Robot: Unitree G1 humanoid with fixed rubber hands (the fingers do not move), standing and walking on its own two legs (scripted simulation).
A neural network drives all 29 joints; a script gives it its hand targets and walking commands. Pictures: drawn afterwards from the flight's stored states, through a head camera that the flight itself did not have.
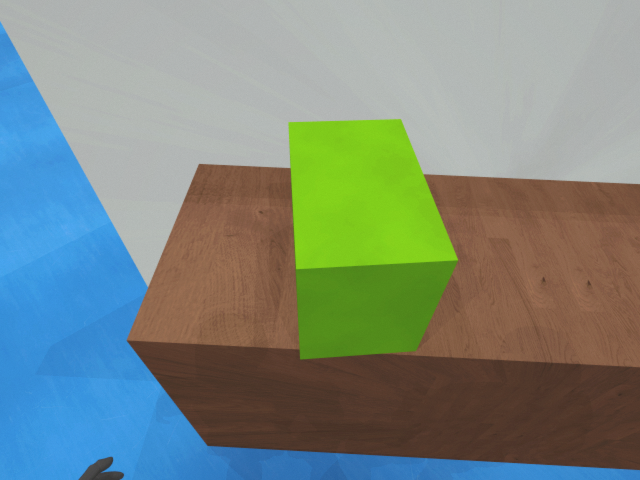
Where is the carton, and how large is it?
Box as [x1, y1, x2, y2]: [288, 119, 457, 359]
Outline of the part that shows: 400,119 288,122 300,359 415,350 457,261 453,248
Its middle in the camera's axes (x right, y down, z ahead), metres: +0.05 +0.00 +0.63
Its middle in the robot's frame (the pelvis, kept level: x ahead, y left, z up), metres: +0.47 -0.03 +0.01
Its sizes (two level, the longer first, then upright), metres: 0.300 0.188 0.239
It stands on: a pedestal, 0.67 m high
